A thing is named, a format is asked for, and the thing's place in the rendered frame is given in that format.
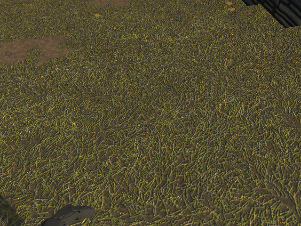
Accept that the left robot hand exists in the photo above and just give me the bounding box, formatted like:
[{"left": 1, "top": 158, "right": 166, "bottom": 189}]
[{"left": 41, "top": 204, "right": 96, "bottom": 226}]

